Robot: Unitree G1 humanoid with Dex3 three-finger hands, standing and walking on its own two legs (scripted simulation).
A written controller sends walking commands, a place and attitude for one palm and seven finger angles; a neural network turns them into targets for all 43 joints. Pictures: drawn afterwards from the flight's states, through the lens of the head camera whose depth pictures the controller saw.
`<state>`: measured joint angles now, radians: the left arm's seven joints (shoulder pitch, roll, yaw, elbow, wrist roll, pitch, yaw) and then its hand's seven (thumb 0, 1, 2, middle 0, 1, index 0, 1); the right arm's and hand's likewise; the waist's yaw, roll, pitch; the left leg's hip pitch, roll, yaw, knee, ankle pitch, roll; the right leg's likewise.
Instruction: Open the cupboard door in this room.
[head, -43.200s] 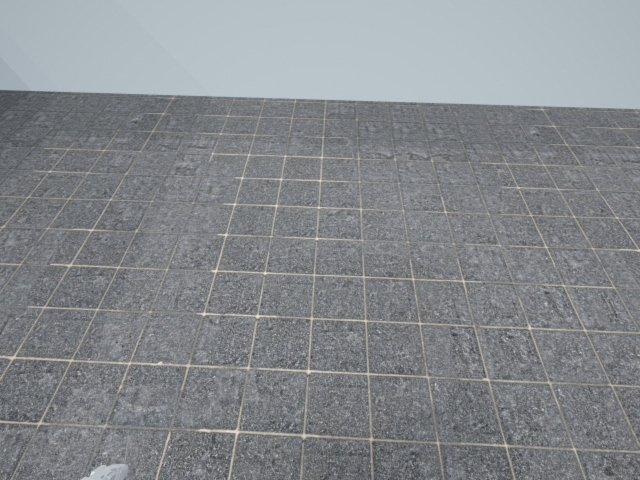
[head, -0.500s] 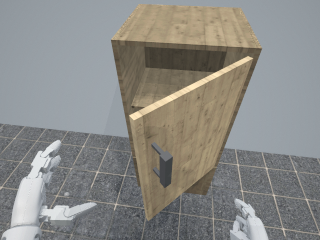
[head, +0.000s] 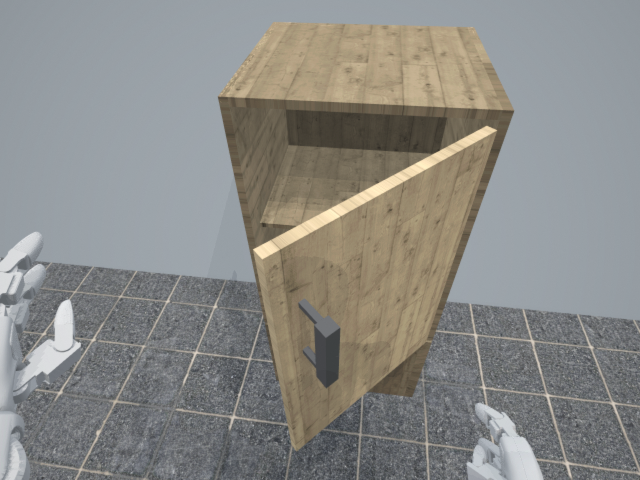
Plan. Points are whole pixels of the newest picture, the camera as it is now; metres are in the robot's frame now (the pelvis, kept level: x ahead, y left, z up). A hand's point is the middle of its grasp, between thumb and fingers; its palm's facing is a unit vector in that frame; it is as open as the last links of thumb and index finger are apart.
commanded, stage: draw the hand back to the body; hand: left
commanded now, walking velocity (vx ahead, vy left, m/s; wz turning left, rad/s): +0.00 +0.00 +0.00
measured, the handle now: (317, 343) +0.29 +0.05 +0.02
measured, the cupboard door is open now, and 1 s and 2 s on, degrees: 46 46 46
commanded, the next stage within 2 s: step back with the hand held close in 0.28 s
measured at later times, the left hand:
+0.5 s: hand (88, 346) +0.18 +0.24 +0.16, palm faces +0.45 -0.79 -0.42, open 7.4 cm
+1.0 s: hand (28, 403) +0.13 +0.27 +0.15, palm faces +0.37 -0.79 -0.49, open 7.4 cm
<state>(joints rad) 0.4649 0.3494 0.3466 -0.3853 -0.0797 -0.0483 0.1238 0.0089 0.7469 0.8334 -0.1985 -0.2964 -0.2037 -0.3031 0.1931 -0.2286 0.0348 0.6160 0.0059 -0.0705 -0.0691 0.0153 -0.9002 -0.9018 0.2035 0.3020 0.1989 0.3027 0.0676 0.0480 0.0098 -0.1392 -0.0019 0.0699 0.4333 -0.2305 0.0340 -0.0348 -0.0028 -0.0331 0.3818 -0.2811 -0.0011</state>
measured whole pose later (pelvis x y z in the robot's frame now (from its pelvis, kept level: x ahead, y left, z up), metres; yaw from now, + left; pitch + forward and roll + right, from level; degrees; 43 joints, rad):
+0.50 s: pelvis -0.01 -0.02 +0.00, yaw +0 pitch -3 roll -1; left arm 0.48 0.35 0.36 -0.39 -0.07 -0.10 0.11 0.02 0.88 0.89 -0.21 -0.30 -0.21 -0.30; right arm 0.18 -0.23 0.03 0.62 0.01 -0.06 -0.07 0.02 -0.90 -0.90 0.20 0.30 0.20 0.30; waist 0.06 0.07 0.01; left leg -0.16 0.04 0.06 0.44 -0.22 0.01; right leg -0.05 0.04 -0.04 0.36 -0.25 -0.03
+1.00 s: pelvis -0.08 +0.02 -0.01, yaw -2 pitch -1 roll -2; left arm 0.57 0.43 0.42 -0.50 -0.04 -0.18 0.15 0.01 0.88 0.89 -0.21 -0.30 -0.21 -0.30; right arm 0.22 -0.23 0.00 0.54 0.02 -0.02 -0.08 0.01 -0.90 -0.90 0.20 0.30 0.20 0.30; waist -0.01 0.02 0.04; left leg -0.36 0.03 0.09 0.52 -0.15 0.06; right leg -0.27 0.02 -0.01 0.48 -0.20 0.01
